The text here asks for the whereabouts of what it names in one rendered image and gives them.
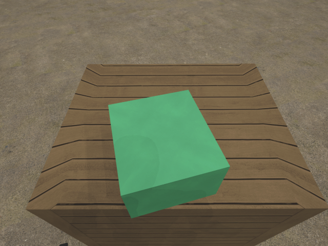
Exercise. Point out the carton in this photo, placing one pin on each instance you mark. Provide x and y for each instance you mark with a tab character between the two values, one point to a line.
165	152

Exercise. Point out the pedestal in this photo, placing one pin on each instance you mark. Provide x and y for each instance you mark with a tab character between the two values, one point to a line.
267	189

